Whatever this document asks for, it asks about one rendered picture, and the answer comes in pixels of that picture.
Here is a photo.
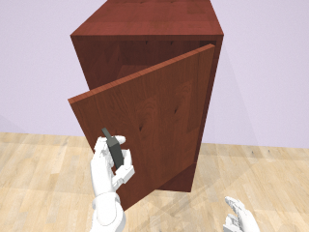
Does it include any robot left hand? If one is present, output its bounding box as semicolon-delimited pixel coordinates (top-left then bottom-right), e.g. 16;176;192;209
90;135;135;197

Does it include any robot right hand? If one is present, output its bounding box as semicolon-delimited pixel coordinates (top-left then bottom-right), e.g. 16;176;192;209
223;196;261;232

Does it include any cupboard door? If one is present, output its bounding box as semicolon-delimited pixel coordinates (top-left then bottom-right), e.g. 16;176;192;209
68;43;215;211

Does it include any robot left forearm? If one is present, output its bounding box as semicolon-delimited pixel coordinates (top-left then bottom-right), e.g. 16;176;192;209
89;191;126;232

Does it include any handle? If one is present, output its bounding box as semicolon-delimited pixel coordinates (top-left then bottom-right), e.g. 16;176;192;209
101;128;125;170

